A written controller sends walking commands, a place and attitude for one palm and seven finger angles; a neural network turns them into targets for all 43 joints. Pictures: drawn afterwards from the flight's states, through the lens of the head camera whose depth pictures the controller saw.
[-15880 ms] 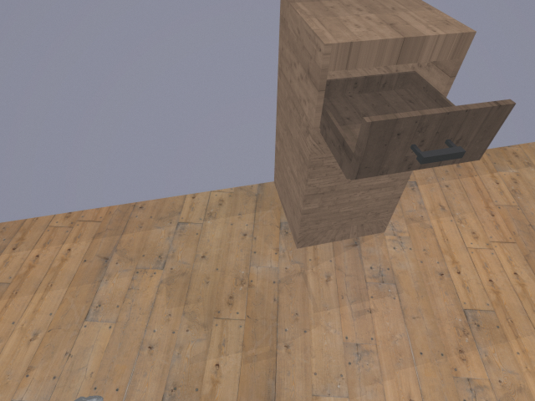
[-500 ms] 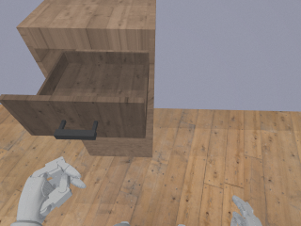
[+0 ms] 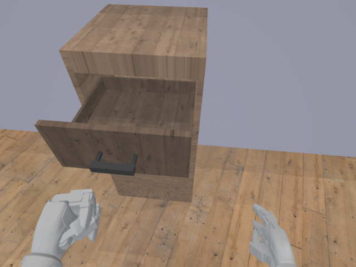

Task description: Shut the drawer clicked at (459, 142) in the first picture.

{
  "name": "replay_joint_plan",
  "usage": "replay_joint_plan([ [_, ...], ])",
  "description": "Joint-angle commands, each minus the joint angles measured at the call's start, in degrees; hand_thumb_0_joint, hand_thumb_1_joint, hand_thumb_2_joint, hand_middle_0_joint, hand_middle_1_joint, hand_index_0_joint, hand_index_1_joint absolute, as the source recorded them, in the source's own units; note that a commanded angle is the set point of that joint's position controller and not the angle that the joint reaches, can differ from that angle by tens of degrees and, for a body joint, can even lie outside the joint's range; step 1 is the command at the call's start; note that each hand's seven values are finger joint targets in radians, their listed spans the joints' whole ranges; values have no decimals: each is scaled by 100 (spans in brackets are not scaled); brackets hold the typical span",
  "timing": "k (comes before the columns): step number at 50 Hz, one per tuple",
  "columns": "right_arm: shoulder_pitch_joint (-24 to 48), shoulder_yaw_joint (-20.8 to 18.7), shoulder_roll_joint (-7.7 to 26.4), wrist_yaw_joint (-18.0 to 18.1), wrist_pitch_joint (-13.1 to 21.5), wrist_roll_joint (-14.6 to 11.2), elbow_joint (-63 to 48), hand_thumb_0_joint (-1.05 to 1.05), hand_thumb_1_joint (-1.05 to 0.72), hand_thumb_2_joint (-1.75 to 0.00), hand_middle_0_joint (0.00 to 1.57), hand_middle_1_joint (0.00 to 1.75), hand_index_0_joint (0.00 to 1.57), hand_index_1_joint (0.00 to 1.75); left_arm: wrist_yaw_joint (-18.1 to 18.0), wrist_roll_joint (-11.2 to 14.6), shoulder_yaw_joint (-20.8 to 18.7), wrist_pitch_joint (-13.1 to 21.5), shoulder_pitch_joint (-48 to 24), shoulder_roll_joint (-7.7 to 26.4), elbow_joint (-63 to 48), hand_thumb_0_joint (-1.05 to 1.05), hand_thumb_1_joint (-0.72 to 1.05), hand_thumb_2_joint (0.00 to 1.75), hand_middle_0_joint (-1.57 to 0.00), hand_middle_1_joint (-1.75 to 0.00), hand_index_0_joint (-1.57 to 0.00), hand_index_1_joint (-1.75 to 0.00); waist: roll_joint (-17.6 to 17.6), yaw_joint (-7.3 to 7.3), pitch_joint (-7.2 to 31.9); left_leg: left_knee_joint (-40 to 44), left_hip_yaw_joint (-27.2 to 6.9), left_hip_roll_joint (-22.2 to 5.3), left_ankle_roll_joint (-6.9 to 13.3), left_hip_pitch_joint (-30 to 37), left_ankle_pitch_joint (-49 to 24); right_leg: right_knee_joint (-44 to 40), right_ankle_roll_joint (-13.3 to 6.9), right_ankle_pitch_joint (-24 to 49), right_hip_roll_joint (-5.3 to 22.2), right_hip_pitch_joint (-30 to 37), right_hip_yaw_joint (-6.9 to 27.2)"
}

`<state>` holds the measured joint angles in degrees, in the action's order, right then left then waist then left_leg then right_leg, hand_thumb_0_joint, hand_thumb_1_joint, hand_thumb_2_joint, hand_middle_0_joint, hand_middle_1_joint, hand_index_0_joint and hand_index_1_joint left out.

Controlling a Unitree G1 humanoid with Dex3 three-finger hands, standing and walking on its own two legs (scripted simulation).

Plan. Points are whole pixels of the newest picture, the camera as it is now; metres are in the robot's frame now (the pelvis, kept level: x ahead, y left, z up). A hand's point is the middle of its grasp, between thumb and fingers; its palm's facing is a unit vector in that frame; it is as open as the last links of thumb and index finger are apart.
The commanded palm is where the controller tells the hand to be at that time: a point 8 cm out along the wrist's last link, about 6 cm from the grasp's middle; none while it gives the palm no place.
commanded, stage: raise the hand and make a fist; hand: left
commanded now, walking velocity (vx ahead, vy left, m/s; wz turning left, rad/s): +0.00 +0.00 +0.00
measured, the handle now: (115, 162) +0.36 +0.21 +0.01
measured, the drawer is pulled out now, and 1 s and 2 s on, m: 0.24 0.24 0.24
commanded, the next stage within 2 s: bring the fist close to the handle in 0.46 s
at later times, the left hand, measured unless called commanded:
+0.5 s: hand (89, 217) +0.18 +0.18 +0.11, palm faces +0.04 -0.99 -0.09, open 3.2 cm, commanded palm +0.15 +0.23 +0.11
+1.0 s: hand (106, 206) +0.22 +0.17 +0.07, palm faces +0.01 -1.00 -0.06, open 3.2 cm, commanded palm +0.20 +0.23 +0.07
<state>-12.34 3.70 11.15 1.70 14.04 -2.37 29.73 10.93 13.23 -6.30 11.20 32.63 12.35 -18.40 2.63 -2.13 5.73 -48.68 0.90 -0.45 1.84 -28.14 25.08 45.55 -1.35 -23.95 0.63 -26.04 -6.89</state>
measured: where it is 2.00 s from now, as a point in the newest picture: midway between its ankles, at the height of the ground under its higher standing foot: outside the picture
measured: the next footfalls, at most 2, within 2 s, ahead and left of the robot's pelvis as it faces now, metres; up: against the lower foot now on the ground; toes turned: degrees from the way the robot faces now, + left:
none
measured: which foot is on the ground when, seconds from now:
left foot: down 0.00-1.00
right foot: down 0.00-1.00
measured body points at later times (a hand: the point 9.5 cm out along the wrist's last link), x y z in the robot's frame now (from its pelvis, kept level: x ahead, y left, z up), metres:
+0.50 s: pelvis -0.01 -0.01 +0.01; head -0.01 -0.02 +0.46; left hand +0.17 +0.23 +0.11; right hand +0.17 -0.24 -0.05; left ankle +0.00 +0.09 -0.70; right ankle +0.00 -0.11 -0.70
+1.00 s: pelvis -0.01 -0.02 +0.00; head +0.02 -0.03 +0.45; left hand +0.21 +0.22 +0.07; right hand +0.17 -0.26 -0.07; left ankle +0.00 +0.09 -0.70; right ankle +0.00 -0.11 -0.70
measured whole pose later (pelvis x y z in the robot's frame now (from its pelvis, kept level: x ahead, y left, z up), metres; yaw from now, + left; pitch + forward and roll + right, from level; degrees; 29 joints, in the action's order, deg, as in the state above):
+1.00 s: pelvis -0.01 -0.02 +0.00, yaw +0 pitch +6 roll -1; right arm -13.7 1.7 14.7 2.6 17.3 -1.8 35.2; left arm 15.1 15.3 -10.7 16.8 19.6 12.9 0.0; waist 2.4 -0.1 3.9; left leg -47.2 0.6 -1.1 0.3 -30.1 23.4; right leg 45.6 -2.9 -23.3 -0.1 -28.8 -7.0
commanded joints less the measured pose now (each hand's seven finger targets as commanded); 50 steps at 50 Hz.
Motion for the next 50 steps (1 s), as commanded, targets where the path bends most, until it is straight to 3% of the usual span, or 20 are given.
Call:
replay_joint_plan([
  [1,459,-375,816,103,361,-35,-840,0,-90,-90,20,30,20,30,42,163,-492,272,-274,603,-1323,0,90,90,-140,-160,-140,-160,104,95,361,1027,-374,-34,-64,525,-1567,-740,-1,1326,-103,267,171],
  [3,411,-373,816,103,432,-49,-803,0,-90,-90,20,30,20,30,87,208,-506,240,-298,600,-1367,0,90,90,-140,-160,-140,-160,133,91,418,1088,-373,-35,-76,601,-1600,-790,-1,1350,-100,346,166],
  [5,422,-372,831,103,495,-59,-776,0,-90,-90,20,30,20,30,141,233,-336,180,-253,416,-1185,0,90,90,-140,-160,-140,-160,-102,138,223,1125,-389,-31,-73,559,-1485,-851,23,1259,-108,273,140],
  [8,450,-384,882,103,565,-49,-744,0,-90,-90,20,30,20,30,154,208,-300,154,-376,446,-1144,0,90,90,-140,-160,-140,-160,-78,123,100,1187,-382,-1,-68,479,-1309,-920,20,1081,-91,287,183],
  [11,470,-414,875,111,588,-35,-698,0,-90,-90,20,30,20,30,38,166,-659,185,-261,723,-1107,0,90,90,-140,-160,-140,-160,-128,28,186,1223,-357,15,-65,459,-1283,-973,4,1002,-84,405,220],
  [13,426,-428,864,123,603,-45,-686,0,-90,-90,20,30,20,30,-14,180,-735,269,-395,770,-1193,0,90,90,-140,-160,-140,-160,-36,49,260,1213,-312,24,-64,523,-1260,-997,8,953,-77,401,260],
  [15,424,-418,856,119,649,-46,-668,0,-90,-90,20,30,20,30,-10,215,-669,350,-456,681,-1193,0,90,90,-140,-160,-140,-160,85,75,209,1197,-286,32,-66,541,-1244,-1008,12,953,-70,375,265],
  [20,438,-433,906,159,699,-57,-592,0,-90,-90,20,30,20,30,94,314,-857,392,-538,814,-807,0,90,90,-140,-160,-140,-160,-153,89,84,1170,-247,52,-59,390,-1087,-1162,36,769,-60,381,399],
  [22,428,-428,911,179,722,-66,-560,0,-90,-90,20,30,20,30,172,336,-801,387,-582,753,-704,0,90,90,-140,-160,-140,-160,-28,88,43,1203,-240,65,-49,421,-1017,-1236,28,662,-63,361,430],
  [25,416,-416,939,208,801,-66,-556,0,-90,-90,20,30,20,30,257,386,-805,368,-835,804,-676,0,90,90,-140,-160,-140,-160,-138,119,143,1172,-238,79,-30,443,-1037,-1302,60,656,-32,424,514],
  [26,438,-424,942,217,808,-59,-476,0,-90,-90,20,30,20,30,236,370,-958,382,-924,936,-626,0,90,90,-140,-160,-140,-160,-137,119,113,1167,-250,72,-28,439,-1056,-1336,56,664,-30,441,526],
  [28,402,-415,929,202,851,-60,-493,0,-90,-90,20,30,20,30,280,382,-828,403,-909,801,-678,0,90,90,-140,-160,-140,-160,-62,123,194,1199,-243,81,-26,547,-1120,-1299,56,778,-36,454,478],
  [31,402,-426,957,206,841,-28,-373,0,-90,-90,20,30,20,30,305,380,-846,397,-1047,778,-214,0,90,90,-140,-160,-140,-160,-244,167,-1,1114,-235,102,-29,374,-1129,-1312,79,841,-31,367,529],
  [39,288,-470,969,188,761,24,-371,0,-90,-90,20,30,20,30,367,322,-975,715,-1437,907,154,0,90,90,-140,-160,-140,-160,-181,165,542,909,-170,137,-26,345,-1458,-1024,87,1344,-5,442,568],
  [47,225,-482,1008,158,632,46,-347,0,-90,-90,20,30,20,30,426,306,-784,946,-1743,731,721,0,90,90,-140,-160,-140,-160,-167,244,568,711,-164,139,-34,79,-1463,-764,82,1442,-14,166,528],
  [50,213,-515,1027,165,573,56,-348,0,-90,-90,20,30,20,30,425,327,-1001,1051,-1869,919,869,0,90,90,-140,-160,-140,-160,-248,208,763,627,-160,138,-37,-51,-1479,-673,90,1455,7,209,588],
])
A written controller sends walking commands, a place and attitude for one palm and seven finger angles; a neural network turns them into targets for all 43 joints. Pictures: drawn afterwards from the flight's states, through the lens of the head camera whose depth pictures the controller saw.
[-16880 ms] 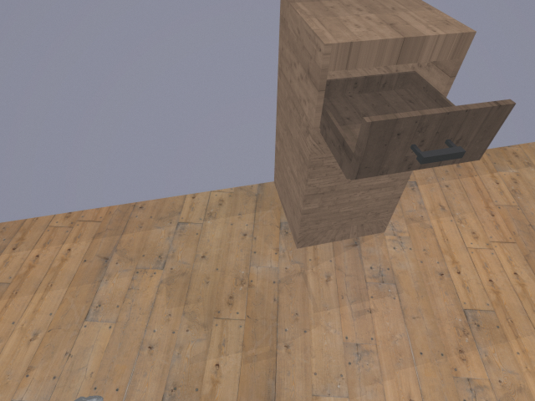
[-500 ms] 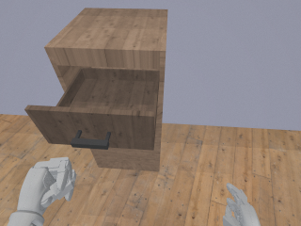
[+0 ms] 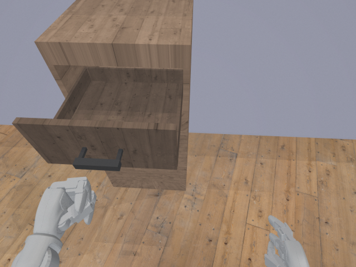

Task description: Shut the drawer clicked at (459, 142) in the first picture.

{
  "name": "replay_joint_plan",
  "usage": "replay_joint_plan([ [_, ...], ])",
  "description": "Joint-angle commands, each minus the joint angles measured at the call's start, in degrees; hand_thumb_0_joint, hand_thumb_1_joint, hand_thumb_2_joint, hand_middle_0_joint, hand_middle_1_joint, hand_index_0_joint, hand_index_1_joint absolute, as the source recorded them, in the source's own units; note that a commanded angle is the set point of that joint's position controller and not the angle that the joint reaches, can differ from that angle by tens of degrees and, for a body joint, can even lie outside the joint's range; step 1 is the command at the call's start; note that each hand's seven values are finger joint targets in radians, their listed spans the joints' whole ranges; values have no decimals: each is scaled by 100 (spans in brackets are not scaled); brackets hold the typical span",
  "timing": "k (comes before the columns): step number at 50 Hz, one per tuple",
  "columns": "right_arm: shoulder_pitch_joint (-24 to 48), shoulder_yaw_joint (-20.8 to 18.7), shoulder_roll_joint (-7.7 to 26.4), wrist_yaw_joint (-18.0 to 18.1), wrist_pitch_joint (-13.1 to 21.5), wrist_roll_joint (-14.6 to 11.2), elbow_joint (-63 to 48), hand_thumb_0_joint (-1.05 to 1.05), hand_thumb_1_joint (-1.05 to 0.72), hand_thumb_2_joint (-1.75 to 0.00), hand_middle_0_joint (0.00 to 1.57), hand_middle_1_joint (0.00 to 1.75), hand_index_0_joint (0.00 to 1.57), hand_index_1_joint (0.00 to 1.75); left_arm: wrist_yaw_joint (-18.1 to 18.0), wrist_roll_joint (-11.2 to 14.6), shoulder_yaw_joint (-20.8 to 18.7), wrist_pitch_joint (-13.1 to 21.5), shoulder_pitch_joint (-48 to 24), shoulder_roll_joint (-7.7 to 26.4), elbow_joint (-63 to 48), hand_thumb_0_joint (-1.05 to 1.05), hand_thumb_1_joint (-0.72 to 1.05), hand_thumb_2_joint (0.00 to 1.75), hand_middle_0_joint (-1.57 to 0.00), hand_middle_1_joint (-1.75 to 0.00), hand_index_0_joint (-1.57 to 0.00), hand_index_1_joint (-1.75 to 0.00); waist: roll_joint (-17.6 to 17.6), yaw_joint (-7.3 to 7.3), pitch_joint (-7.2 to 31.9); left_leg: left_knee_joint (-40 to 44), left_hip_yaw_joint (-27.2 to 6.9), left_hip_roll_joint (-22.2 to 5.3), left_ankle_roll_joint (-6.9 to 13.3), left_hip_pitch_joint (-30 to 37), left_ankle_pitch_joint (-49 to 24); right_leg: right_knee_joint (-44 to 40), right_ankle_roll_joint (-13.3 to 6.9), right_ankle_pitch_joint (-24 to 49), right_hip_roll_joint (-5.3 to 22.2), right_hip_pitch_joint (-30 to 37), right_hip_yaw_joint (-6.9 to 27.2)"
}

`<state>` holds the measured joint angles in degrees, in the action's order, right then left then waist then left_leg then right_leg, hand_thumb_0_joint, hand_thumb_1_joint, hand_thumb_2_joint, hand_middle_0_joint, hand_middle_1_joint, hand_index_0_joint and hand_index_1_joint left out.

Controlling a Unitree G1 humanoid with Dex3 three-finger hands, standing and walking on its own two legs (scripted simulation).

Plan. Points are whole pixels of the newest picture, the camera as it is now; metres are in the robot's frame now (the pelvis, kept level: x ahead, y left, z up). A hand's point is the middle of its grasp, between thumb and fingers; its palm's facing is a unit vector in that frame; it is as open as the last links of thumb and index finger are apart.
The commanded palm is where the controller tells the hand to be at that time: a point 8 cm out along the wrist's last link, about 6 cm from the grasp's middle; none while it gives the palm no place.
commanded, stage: bring the fist close to the handle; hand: left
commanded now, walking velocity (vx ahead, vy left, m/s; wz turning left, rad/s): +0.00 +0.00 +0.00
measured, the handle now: (99, 157) +0.37 +0.23 +0.01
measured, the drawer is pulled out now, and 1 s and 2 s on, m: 0.24 0.24 0.15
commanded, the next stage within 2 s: push the drawer shut in 0.96 s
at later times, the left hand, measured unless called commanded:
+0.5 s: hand (100, 197) +0.26 +0.19 +0.02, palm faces -0.01 -1.00 -0.04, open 3.3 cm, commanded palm +0.24 +0.25 +0.02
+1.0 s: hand (102, 197) +0.26 +0.19 +0.01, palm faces -0.01 -1.00 -0.05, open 3.3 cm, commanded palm +0.24 +0.25 +0.01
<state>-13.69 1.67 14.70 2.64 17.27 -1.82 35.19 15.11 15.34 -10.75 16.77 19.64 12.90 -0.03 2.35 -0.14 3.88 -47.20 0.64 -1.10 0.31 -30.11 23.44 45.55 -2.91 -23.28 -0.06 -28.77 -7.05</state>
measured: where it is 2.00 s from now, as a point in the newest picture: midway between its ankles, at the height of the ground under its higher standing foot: outside the picture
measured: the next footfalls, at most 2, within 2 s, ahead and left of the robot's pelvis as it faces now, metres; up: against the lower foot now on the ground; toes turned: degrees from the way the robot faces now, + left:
none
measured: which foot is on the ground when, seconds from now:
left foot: down 0.00-1.00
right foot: down 0.00-1.00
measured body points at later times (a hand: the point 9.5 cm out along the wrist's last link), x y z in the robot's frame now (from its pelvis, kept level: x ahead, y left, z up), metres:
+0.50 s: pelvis -0.01 +0.01 -0.03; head +0.05 +0.01 +0.42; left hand +0.26 +0.25 +0.02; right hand +0.15 -0.23 -0.12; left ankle +0.00 +0.12 -0.70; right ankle +0.00 -0.09 -0.70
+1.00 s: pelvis -0.02 +0.02 -0.04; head +0.05 +0.02 +0.41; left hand +0.26 +0.25 +0.01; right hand +0.14 -0.23 -0.12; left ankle +0.00 +0.12 -0.70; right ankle +0.00 -0.09 -0.70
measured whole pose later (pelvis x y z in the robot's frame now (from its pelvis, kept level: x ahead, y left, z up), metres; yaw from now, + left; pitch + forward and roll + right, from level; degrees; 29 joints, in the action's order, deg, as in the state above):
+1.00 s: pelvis -0.02 +0.02 -0.04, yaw -1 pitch +14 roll -2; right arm -13.2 1.3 14.3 1.5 9.3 -1.3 32.6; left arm 11.9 13.4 -9.4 23.4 7.5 12.8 11.5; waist 1.8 1.3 6.8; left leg -60.7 1.4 -1.1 1.7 -46.8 27.7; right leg 58.4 -2.0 -26.8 0.7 -45.4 -6.3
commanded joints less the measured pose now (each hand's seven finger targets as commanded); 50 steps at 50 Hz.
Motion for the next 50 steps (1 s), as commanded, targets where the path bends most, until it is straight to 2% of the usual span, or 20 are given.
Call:
replay_joint_plan([
  [1,352,-317,677,64,223,7,-878,0,-90,-90,20,30,20,30,-13,88,-574,547,-587,902,-992,0,90,90,-140,-160,-140,-160,-128,9,999,445,-126,200,119,136,-1370,-629,233,1444,77,482,597],
  [3,328,-327,642,34,196,11,-922,0,-90,-90,20,30,20,30,-7,105,-431,622,-496,715,-989,0,90,90,-140,-160,-140,-160,-58,3,1127,399,-111,194,111,184,-1510,-506,226,1658,69,447,541],
  [6,308,-351,676,29,104,31,-857,0,-90,-90,20,30,20,30,-25,100,-600,705,-582,858,-673,0,90,90,-140,-160,-140,-160,-350,44,1017,286,-129,175,111,-92,-1457,-437,242,1636,62,348,572],
  [8,320,-344,682,14,66,21,-913,0,-90,-90,20,30,20,30,23,91,-405,771,-705,704,-627,0,90,90,-140,-160,-140,-160,-121,82,1001,239,-115,182,104,-137,-1307,-352,232,1431,57,125,551],
  [13,259,-358,720,16,-5,38,-882,0,-90,-90,20,30,20,30,15,73,-462,939,-1132,798,-377,0,90,90,-140,-160,-140,-160,-180,127,1198,60,-172,155,100,-344,-1148,-134,213,1166,36,-112,544],
  [15,266,-350,714,11,-10,35,-869,0,-90,-90,20,30,20,30,39,76,-366,1004,-1460,751,-350,0,90,90,-140,-160,-140,-160,20,167,1274,-21,-185,153,90,-374,-1095,-33,203,1095,40,-268,535],
  [16,245,-352,733,15,-31,45,-852,0,-90,-90,20,30,20,30,9,49,-413,1023,-1536,827,-265,0,90,90,-140,-160,-140,-160,-114,175,1275,-68,-205,136,102,-463,-1059,21,199,1012,21,-337,533],
  [18,246,-358,716,-4,-60,52,-861,0,-90,-90,20,30,20,30,15,49,-354,1043,-1616,749,-130,0,90,90,-140,-160,-140,-160,-2,150,1418,-137,-199,148,96,-528,-1010,94,195,978,34,-378,561],
  [21,239,-363,751,-2,-142,62,-860,0,-90,-90,20,30,20,30,-4,11,-474,1048,-1844,893,77,0,90,90,-140,-160,-140,-160,-97,134,1498,-210,-234,121,95,-704,-1009,256,183,946,13,-473,533],
  [23,233,-374,724,-30,-171,70,-921,0,-90,-90,20,30,20,30,-8,23,-401,1042,-1834,774,110,0,90,90,-140,-160,-140,-160,-23,102,1662,-275,-208,128,89,-691,-1089,328,186,1063,27,-458,535],
  [26,219,-369,748,-26,-269,76,-886,0,-90,-90,20,30,20,30,-51,-5,-559,1039,-2107,971,364,0,90,90,-140,-160,-140,-160,-163,154,1632,-410,-196,111,104,-948,-982,394,198,972,17,-573,589],
  [28,241,-362,723,-46,-297,78,-914,0,-90,-90,20,30,20,30,-48,-24,-414,1081,-2261,811,389,0,90,90,-140,-160,-140,-160,66,161,1701,-464,-186,117,88,-976,-925,486,191,914,30,-693,582],
  [30,227,-387,722,-62,-313,66,-993,0,-90,-90,20,30,20,30,-63,12,-478,1124,-2073,872,133,0,90,90,-140,-160,-140,-160,168,71,1918,-411,-206,101,79,-786,-1083,510,161,1007,15,-595,539],
  [32,199,-382,727,-73,-359,65,-1049,0,-90,-90,20,30,20,30,-106,-4,-448,1091,-1934,895,28,0,90,90,-140,-160,-140,-160,117,81,2019,-407,-216,85,93,-739,-1272,536,168,1198,6,-514,526],
  [35,182,-383,713,-91,-412,55,-1088,0,-90,-90,20,30,20,30,-168,-6,-292,1029,-1711,717,-57,0,90,90,-140,-160,-140,-160,64,99,1894,-353,-242,76,72,-720,-1254,522,172,1137,-3,-581,455],
  [37,182,-376,728,-84,-461,52,-1087,0,-90,-90,20,30,20,30,-225,-28,-232,976,-1770,670,69,0,90,90,-140,-160,-140,-160,-199,175,1698,-383,-229,79,96,-899,-1048,481,199,988,-3,-669,473],
  [40,205,-379,745,-60,-509,44,-1077,0,-90,-90,20,30,20,30,-291,-45,-372,994,-1963,804,112,0,90,90,-140,-160,-140,-160,-219,182,1560,-364,-237,97,94,-1049,-645,399,196,547,6,-760,522],
  [43,235,-372,719,-44,-506,42,-1101,0,-90,-90,20,30,20,30,-301,-91,-227,1073,-2088,747,-143,0,90,90,-140,-160,-140,-160,109,174,1740,-366,-252,86,93,-842,-782,459,159,642,15,-788,496],
  [46,197,-366,750,-30,-514,49,-1080,0,-90,-90,20,30,20,30,-310,-109,-179,1078,-2055,762,-49,0,90,90,-140,-160,-140,-160,-105,236,1688,-384,-294,65,107,-870,-788,458,169,640,-5,-841,473],
  [50,211,-360,731,-38,-533,33,-1104,0,-90,-90,20,30,20,30,-334,-120,-103,1027,-2036,691,-86,0,90,90,-140,-160,-140,-160,130,203,1661,-344,-298,73,70,-787,-775,467,153,617,7,-884,442],
])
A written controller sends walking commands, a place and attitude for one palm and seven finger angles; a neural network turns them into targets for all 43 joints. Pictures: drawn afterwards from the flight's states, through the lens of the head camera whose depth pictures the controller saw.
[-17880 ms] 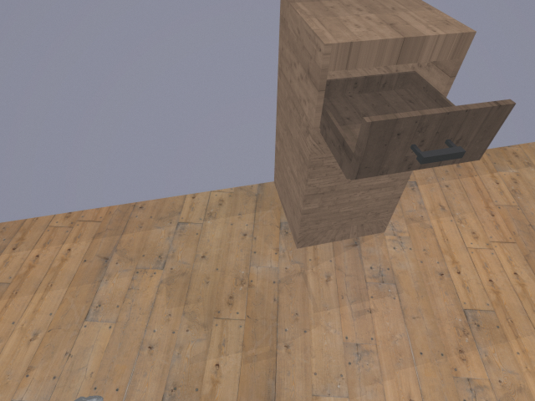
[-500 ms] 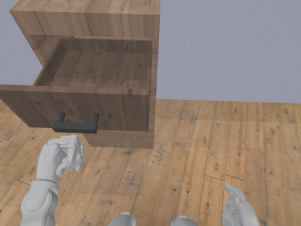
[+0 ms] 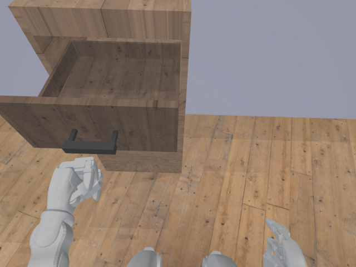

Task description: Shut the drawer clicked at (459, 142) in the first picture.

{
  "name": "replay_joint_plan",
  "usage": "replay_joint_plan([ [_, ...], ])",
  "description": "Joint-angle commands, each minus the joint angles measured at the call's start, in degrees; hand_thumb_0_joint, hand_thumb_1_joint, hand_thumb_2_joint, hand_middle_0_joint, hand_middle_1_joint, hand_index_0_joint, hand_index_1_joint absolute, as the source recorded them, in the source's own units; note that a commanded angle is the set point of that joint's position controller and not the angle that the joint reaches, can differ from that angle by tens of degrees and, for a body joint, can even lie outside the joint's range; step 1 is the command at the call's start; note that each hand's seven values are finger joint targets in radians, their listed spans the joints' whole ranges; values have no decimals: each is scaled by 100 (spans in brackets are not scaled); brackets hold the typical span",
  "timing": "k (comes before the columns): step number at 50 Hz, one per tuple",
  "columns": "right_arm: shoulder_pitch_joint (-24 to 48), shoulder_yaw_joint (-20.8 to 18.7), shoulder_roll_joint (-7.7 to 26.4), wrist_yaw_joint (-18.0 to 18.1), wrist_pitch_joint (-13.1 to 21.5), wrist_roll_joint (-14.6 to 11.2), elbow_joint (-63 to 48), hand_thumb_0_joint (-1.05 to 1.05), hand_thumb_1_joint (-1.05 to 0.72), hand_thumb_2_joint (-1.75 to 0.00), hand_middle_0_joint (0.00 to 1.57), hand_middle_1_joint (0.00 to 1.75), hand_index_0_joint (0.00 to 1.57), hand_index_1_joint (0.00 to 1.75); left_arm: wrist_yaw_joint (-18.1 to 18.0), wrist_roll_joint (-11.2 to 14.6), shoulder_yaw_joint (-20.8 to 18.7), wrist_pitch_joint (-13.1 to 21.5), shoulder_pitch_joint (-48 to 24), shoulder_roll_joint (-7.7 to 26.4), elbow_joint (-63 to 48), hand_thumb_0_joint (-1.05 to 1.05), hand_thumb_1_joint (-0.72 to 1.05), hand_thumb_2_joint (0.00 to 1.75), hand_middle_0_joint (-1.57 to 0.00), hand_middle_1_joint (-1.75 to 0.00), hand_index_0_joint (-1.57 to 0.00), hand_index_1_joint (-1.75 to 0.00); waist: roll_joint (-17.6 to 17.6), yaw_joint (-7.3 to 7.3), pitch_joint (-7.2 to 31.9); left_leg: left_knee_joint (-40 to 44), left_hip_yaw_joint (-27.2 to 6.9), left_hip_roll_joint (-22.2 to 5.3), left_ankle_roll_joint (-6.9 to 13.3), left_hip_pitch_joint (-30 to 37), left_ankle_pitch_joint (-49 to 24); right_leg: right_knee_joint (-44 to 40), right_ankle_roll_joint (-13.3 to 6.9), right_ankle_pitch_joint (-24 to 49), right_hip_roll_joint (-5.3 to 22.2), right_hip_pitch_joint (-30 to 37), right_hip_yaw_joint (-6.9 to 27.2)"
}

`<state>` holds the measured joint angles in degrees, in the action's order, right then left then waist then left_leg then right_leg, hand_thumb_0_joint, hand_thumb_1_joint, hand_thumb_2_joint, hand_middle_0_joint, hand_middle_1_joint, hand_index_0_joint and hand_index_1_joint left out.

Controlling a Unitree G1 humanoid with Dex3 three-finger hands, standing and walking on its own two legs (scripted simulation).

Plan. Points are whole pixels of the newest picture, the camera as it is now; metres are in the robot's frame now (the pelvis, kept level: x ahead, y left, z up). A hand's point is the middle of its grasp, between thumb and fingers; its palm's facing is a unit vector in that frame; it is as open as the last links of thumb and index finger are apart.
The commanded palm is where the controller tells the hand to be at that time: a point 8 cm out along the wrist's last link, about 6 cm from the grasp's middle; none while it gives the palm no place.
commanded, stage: push the drawer shut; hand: left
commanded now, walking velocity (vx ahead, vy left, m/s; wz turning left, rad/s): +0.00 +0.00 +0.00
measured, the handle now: (92, 140) +0.38 +0.22 +0.05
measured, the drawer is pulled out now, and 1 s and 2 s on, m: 0.24 0.15 0.03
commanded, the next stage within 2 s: none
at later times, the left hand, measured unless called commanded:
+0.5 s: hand (104, 166) +0.32 +0.18 +0.04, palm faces +0.01 -1.00 -0.06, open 2.9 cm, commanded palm +0.32 +0.23 +0.05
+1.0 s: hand (110, 136) +0.40 +0.18 +0.04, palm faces +0.00 -1.00 -0.05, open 2.8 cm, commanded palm +0.38 +0.23 +0.05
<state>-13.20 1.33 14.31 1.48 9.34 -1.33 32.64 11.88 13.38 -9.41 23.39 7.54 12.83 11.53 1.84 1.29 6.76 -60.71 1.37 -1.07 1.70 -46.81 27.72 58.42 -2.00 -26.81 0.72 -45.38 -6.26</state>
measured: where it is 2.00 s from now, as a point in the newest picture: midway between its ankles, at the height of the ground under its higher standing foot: outside the picture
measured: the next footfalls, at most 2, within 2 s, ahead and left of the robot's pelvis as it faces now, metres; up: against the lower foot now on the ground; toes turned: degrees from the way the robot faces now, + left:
none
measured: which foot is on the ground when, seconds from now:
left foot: down 0.00-1.00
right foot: down 0.00-1.00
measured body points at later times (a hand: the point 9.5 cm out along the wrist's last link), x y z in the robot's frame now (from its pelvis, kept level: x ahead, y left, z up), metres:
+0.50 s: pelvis +0.00 -0.01 +0.00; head +0.07 -0.01 +0.44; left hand +0.31 +0.23 +0.05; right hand +0.15 -0.25 -0.10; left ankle +0.02 +0.10 -0.67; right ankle +0.02 -0.10 -0.67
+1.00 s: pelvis -0.01 -0.01 +0.00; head +0.08 +0.00 +0.44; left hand +0.39 +0.23 +0.05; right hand +0.09 -0.27 -0.12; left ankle +0.02 +0.10 -0.67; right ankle +0.02 -0.10 -0.67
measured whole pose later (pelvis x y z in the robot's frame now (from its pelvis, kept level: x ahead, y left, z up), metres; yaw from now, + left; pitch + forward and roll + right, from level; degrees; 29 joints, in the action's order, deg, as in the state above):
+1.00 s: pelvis -0.01 -0.01 +0.00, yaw +0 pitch +16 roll -2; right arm -16.0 2.1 15.1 2.1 4.4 -1.5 36.4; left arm 13.2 10.4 -15.5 23.9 -26.0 19.2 44.5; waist 1.1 4.4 5.8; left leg -61.1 1.0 -1.7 1.1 -51.2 26.4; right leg 58.8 -2.8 -25.5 0.1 -49.8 -6.6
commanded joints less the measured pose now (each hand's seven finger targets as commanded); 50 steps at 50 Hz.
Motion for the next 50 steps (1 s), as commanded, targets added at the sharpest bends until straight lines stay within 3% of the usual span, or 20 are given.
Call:
replay_joint_plan([
  [1,148,-328,787,82,243,-7,-844,0,-90,-90,20,30,20,30,-35,49,-221,338,-807,704,-1181,0,90,90,-140,-160,-140,-160,-47,84,1346,1003,-409,56,-52,827,-1187,-803,69,931,-91,746,343],
  [3,172,-326,753,64,221,-10,-901,0,-90,-90,20,30,20,30,-67,22,-118,312,-734,569,-1224,0,90,90,-140,-160,-140,-160,140,33,1405,1016,-376,73,-65,916,-1259,-790,62,1016,-80,770,351],
  [6,141,-314,796,80,170,16,-858,0,-90,-90,20,30,20,30,-179,-26,-277,295,-1103,812,-1153,0,90,90,-140,-160,-140,-160,-67,95,1351,965,-400,63,-50,744,-1156,-780,72,928,-90,738,374],
  [9,152,-316,764,80,151,12,-813,0,-90,-90,20,30,20,30,-217,-76,-144,312,-1565,664,-1073,0,90,90,-140,-160,-140,-160,147,134,1451,924,-390,68,-70,868,-1167,-747,69,951,-76,636,381],
  [11,116,-320,794,87,123,22,-799,0,-90,-90,20,30,20,30,-238,-89,-254,288,-1621,801,-913,0,90,90,-140,-160,-140,-160,-30,115,1505,918,-389,65,-52,795,-1213,-751,72,1007,-91,740,407],
  [15,85,-307,779,76,72,3,-762,0,-90,-90,20,30,20,30,-214,-87,-283,219,-1965,818,-699,0,90,90,-140,-160,-140,-160,106,112,1659,918,-341,83,-67,865,-1330,-763,70,1225,-78,899,449],
  [16,70,-311,804,85,48,10,-763,0,-90,-90,20,30,20,30,-211,-82,-386,186,-1893,914,-578,0,90,90,-140,-160,-140,-160,-58,104,1656,910,-346,74,-47,796,-1385,-763,77,1279,-88,933,445],
  [18,71,-295,782,91,29,0,-713,0,-90,-90,20,30,20,30,-185,-57,-302,213,-2336,843,-584,0,90,90,-140,-160,-140,-160,56,180,1636,893,-332,82,-55,811,-1354,-772,92,1298,-67,894,470],
  [24,15,-281,822,168,-10,-19,-499,0,-90,-90,20,30,20,30,-165,-67,-480,298,-3274,1127,21,0,90,90,-140,-160,-140,-160,-37,315,1510,832,-324,76,-34,636,-970,-876,109,896,-50,746,570],
  [26,-13,-276,832,181,2,-17,-461,0,-90,-90,20,30,20,30,-133,-85,-364,318,-3633,1077,56,0,90,90,-140,-160,-140,-160,113,376,1633,797,-339,79,-17,704,-993,-850,103,902,-50,686,567],
  [30,-89,-279,832,196,-31,-29,-413,0,-90,-90,20,30,20,30,-56,-50,-480,297,-3818,1183,427,0,90,90,-140,-160,-140,-160,117,318,1842,819,-299,91,-29,741,-1068,-897,111,1017,-35,867,616],
  [33,-148,-255,866,207,-87,-34,-328,0,-90,-90,20,30,20,30,-50,-54,-639,290,-4342,1442,825,0,90,90,-140,-160,-140,-160,-29,387,1716,802,-314,81,-12,537,-868,-966,119,769,-37,842,681],
  [35,-173,-248,859,207,-108,-43,-326,0,-90,-90,20,30,20,30,-23,-72,-643,303,-4503,1453,1045,0,90,90,-140,-160,-140,-160,149,370,1700,826,-303,90,-24,572,-858,-973,99,753,-38,803,681],
  [39,-280,-240,893,201,-173,-41,-279,0,-90,-90,20,30,20,30,-9,-93,-724,316,-5039,1583,1549,0,90,90,-140,-160,-140,-160,-74,458,1658,816,-310,81,-8,420,-651,-1027,120,505,-49,738,720],
  [42,-368,-229,889,180,-216,-32,-279,0,-90,-90,20,30,20,30,30,-133,-742,359,-5309,1617,1825,0,90,90,-140,-160,-140,-160,99,442,1800,801,-289,99,-5,433,-728,-993,101,612,-48,782,733],
  [43,-417,-249,921,185,-242,-28,-240,0,-90,-90,20,30,20,30,20,-144,-934,369,-5370,1843,1935,0,90,90,-140,-160,-140,-160,70,429,1846,789,-293,82,-7,439,-815,-966,99,718,-49,800,727],
  [45,-465,-253,896,157,-262,-16,-254,0,-90,-90,20,30,20,30,53,-164,-833,399,-5481,1727,1970,0,90,90,-140,-160,-140,-160,231,408,2001,797,-288,95,-20,501,-923,-926,90,862,-43,851,724],
  [46,-520,-255,915,144,-278,-8,-259,0,-90,-90,20,30,20,30,59,-155,-820,376,-5408,1671,2089,0,90,90,-140,-160,-140,-160,114,439,1987,798,-310,89,3,540,-1025,-894,84,996,-77,807,664],
  [48,-579,-275,941,131,-334,-2,-235,0,-90,-90,20,30,20,30,44,-162,-1017,394,-5427,1886,2217,0,90,90,-140,-160,-140,-160,-6,410,2043,793,-290,74,-6,467,-1052,-892,104,1048,-69,875,686],
  [50,-612,-268,925,113,-367,-9,-207,0,-90,-90,20,30,20,30,46,-193,-846,413,-5731,1732,2305,0,90,90,-140,-160,-140,-160,86,498,1944,800,-277,70,-5,468,-979,-910,106,982,-68,738,675],
])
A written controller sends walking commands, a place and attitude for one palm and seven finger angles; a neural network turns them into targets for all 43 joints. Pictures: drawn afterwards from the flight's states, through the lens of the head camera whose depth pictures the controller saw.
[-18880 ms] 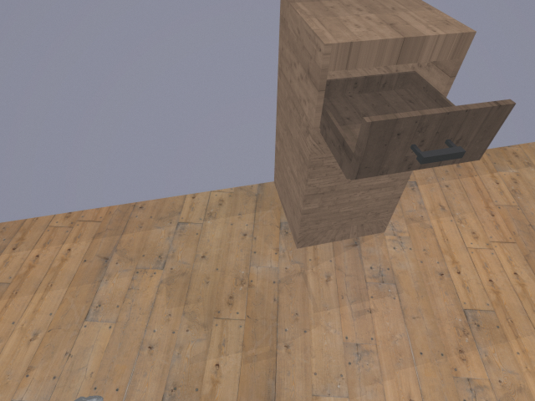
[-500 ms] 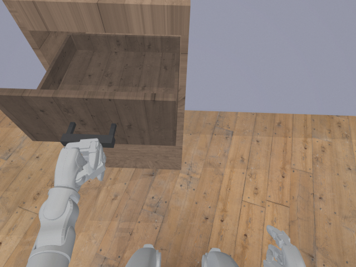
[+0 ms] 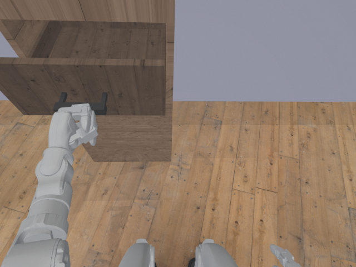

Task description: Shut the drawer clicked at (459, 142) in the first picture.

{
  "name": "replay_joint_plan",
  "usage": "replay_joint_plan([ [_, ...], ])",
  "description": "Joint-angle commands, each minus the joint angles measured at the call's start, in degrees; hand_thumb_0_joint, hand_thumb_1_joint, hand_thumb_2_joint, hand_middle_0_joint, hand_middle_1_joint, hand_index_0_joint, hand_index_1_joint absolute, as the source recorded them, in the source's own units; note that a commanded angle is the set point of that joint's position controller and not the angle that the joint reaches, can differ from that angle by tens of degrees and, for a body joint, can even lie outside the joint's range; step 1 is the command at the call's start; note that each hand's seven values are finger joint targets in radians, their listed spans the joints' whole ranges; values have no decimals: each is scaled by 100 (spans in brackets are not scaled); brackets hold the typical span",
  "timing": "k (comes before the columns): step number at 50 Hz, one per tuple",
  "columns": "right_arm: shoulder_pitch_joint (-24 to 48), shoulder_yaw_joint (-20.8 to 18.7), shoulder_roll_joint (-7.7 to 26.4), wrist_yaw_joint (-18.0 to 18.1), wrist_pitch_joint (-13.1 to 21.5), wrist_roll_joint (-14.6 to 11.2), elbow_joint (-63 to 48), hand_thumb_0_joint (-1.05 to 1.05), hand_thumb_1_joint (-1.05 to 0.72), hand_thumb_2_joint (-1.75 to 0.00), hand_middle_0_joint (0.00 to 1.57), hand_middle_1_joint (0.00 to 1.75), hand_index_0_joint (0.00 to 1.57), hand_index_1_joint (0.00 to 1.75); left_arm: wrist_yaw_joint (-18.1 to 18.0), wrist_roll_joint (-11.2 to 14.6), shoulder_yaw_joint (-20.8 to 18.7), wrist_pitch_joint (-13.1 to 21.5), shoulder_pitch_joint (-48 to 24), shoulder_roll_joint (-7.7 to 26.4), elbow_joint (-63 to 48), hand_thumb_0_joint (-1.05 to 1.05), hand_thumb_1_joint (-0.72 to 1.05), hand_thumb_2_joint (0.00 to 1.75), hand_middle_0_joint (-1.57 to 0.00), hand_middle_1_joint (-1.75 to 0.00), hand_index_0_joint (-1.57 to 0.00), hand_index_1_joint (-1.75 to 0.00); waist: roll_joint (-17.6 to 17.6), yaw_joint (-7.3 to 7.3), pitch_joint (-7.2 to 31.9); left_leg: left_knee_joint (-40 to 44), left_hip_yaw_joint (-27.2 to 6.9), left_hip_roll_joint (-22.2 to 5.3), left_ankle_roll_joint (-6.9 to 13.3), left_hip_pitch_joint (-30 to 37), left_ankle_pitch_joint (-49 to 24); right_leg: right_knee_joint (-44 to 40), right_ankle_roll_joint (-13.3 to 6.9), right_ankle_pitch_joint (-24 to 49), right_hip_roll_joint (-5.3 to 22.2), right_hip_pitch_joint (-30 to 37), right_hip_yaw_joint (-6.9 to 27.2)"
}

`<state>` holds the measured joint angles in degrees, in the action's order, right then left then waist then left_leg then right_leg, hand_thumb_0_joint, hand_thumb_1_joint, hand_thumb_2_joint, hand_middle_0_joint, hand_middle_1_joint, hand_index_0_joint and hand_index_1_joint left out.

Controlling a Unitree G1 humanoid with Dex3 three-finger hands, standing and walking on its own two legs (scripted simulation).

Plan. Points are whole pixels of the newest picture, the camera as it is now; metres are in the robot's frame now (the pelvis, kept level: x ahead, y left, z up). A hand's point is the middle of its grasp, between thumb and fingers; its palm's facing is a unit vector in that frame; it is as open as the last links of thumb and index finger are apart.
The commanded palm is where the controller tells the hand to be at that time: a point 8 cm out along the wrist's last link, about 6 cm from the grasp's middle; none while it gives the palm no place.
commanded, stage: push the drawer shut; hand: left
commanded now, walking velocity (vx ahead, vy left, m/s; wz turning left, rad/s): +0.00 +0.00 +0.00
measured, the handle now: (82, 102) +0.48 +0.23 +0.05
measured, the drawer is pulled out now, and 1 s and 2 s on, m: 0.15 0.03 0.00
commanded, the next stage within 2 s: pull the fist back off the drawer in 1.60 s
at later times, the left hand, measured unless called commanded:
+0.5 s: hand (97, 110) +0.46 +0.19 +0.05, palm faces +0.02 -1.00 -0.04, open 2.8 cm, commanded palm +0.45 +0.24 +0.05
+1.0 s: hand (102, 88) +0.53 +0.19 +0.05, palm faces +0.02 -1.00 -0.04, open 2.9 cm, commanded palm +0.52 +0.23 +0.05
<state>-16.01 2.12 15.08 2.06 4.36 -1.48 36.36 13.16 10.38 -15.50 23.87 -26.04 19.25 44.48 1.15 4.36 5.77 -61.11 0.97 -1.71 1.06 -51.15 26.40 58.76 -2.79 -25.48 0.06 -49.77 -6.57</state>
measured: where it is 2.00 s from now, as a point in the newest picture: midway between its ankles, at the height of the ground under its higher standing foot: outside the picture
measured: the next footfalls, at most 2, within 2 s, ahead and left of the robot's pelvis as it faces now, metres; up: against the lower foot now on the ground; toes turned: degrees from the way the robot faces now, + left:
none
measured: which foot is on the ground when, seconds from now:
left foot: down 0.00-1.00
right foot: down 0.00-1.00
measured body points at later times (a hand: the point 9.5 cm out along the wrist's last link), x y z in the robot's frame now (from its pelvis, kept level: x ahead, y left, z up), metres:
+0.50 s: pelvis +0.00 +0.01 -0.01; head +0.11 +0.02 +0.43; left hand +0.45 +0.25 +0.05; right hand +0.06 -0.25 -0.12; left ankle +0.03 +0.11 -0.66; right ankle +0.03 -0.09 -0.66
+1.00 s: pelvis +0.00 +0.01 -0.02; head +0.15 +0.03 +0.41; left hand +0.52 +0.25 +0.05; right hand +0.00 -0.25 -0.13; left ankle +0.03 +0.11 -0.66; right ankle +0.03 -0.09 -0.66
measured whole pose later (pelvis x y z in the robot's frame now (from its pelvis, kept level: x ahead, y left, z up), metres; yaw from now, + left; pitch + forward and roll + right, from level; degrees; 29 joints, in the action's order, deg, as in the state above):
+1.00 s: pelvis +0.00 +0.01 -0.02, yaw -2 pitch +24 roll -3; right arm -20.9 3.1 15.6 0.0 -1.6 1.1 36.8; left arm 11.4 3.3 -23.4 24.5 -52.9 30.2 68.3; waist 1.8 11.0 6.1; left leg -65.9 1.1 -2.7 2.2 -62.1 27.9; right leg 61.4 -1.9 -25.3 -0.9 -60.1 -6.2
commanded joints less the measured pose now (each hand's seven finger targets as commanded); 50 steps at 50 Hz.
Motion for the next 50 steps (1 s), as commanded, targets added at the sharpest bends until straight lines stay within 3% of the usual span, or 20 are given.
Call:
replay_joint_plan([
  [1,-370,-358,866,56,123,21,-563,0,-90,-90,20,30,20,30,-98,92,-289,401,-2507,1157,-991,0,90,90,-140,-160,-140,-160,226,199,2081,815,-261,130,66,949,-926,-884,169,916,-17,1112,678],
  [5,-479,-390,901,20,40,50,-537,0,-90,-90,20,30,20,30,-183,30,-505,470,-2557,1377,-848,0,90,90,-140,-160,-140,-160,145,153,2270,833,-274,120,50,1034,-1046,-851,174,1022,-30,1162,652],
  [7,-509,-382,878,-5,10,53,-532,0,-90,-90,20,30,20,30,-181,-4,-318,515,-2690,1174,-866,0,90,90,-140,-160,-140,-160,358,197,2309,841,-297,114,42,1197,-1124,-812,159,1043,-45,996,609],
  [8,-534,-392,896,-14,-17,60,-523,0,-90,-90,20,30,20,30,-205,-19,-369,519,-2674,1239,-780,0,90,90,-140,-160,-140,-160,273,179,2292,854,-319,106,35,1189,-1094,-816,154,994,-51,991,598],
  [9,-544,-391,888,-13,-35,60,-504,0,-90,-90,20,30,20,30,-219,-16,-316,519,-2800,1177,-727,0,90,90,-140,-160,-140,-160,232,253,2265,827,-293,108,57,1164,-1125,-833,169,1059,-57,983,617],
  [14,-649,-389,919,-15,-123,83,-397,0,-90,-90,20,30,20,30,-272,-132,-419,585,-3343,1374,-351,0,90,90,-140,-160,-140,-160,204,339,2180,789,-342,90,52,1099,-1025,-783,168,912,-72,783,585],
  [16,-671,-378,943,-12,-156,94,-399,0,-90,-90,20,30,20,30,-286,-167,-467,621,-3509,1482,-222,0,90,90,-140,-160,-140,-160,309,367,2158,773,-355,91,60,1117,-962,-781,157,821,-80,657,581],
  [17,-664,-355,921,-18,-160,93,-378,0,-90,-90,20,30,20,30,-273,-176,-343,630,-3739,1345,-138,0,90,90,-140,-160,-140,-160,409,426,2154,773,-361,96,53,1143,-898,-778,162,738,-80,548,571],
  [18,-696,-373,955,-14,-175,101,-347,0,-90,-90,20,30,20,30,-289,-191,-490,649,-3778,1513,-25,0,90,90,-140,-160,-140,-160,317,403,2177,768,-402,78,47,1145,-862,-762,160,675,-85,505,559],
  [21,-756,-374,946,-37,-204,132,-360,0,-90,-90,20,30,20,30,-293,-210,-359,680,-3964,1354,26,0,90,90,-140,-160,-140,-160,504,461,2431,703,-429,77,49,1372,-1109,-686,149,833,-105,380,527],
  [23,-820,-371,983,-38,-239,144,-310,0,-90,-90,20,30,20,30,-303,-243,-520,679,-4148,1600,182,0,90,90,-140,-160,-140,-160,346,480,2450,671,-456,62,50,1278,-1200,-658,161,922,-109,432,525],
  [25,-825,-363,962,-56,-266,150,-323,0,-90,-90,20,30,20,30,-298,-272,-441,680,-4258,1511,243,0,90,90,-140,-160,-140,-160,539,490,2490,661,-433,76,43,1306,-1193,-666,152,904,-107,393,534],
  [34,-1044,-330,1032,-81,-384,197,-271,0,-90,-90,20,30,20,30,-331,-394,-687,613,-4824,1964,785,0,90,90,-140,-160,-140,-160,409,653,2438,536,-474,50,85,975,-1063,-624,170,767,-149,224,555],
  [38,-1164,-335,1055,-99,-425,232,-268,0,-90,-90,20,30,20,30,-299,-446,-756,584,-5020,2099,816,0,90,90,-140,-160,-140,-160,689,663,2756,454,-517,29,66,1196,-1326,-549,157,908,-169,108,540],
  [41,-1254,-307,1086,-101,-459,249,-261,0,-90,-90,20,30,20,30,-298,-474,-868,509,-5192,2301,1046,0,90,90,-140,-160,-140,-160,519,761,2604,386,-481,30,114,880,-1212,-573,173,872,-187,161,575],
  [44,-1316,-286,1092,-97,-487,247,-249,0,-90,-90,20,30,20,30,-267,-538,-793,454,-5492,2361,1110,0,90,90,-140,-160,-140,-160,720,833,2601,382,-502,15,105,871,-1144,-570,176,771,-189,24,569],
  [47,-1450,-303,1121,-105,-516,291,-256,0,-90,-90,20,30,20,30,-278,-569,-984,446,-5570,2587,1001,0,90,90,-140,-160,-140,-160,802,810,3058,283,-518,2,111,1086,-1587,-491,180,1100,-200,112,554],
  [48,-1460,-300,1118,-118,-539,293,-263,0,-90,-90,20,30,20,30,-268,-587,-1060,423,-5411,2672,1115,0,90,90,-140,-160,-140,-160,885,737,3057,284,-510,2,92,1076,-1629,-492,168,1121,-202,146,553],
  [49,-1465,-286,1113,-127,-562,291,-247,0,-90,-90,20,30,20,30,-259,-584,-953,404,-5519,2588,1115,0,90,90,-140,-160,-140,-160,878,837,2922,305,-526,-20,90,1099,-1609,-512,176,1087,-209,39,523],
  [50,-1494,-283,1114,-134,-574,301,-237,0,-90,-90,20,30,20,30,-266,-581,-982,378,-5560,2599,1163,0,90,90,-140,-160,-140,-160,790,837,2865,292,-513,-18,107,1015,-1593,-533,182,1095,-218,88,536],
])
